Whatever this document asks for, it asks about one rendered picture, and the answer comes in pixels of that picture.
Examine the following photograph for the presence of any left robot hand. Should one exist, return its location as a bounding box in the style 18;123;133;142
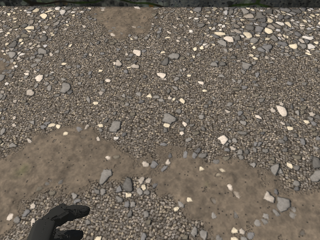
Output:
27;203;90;240

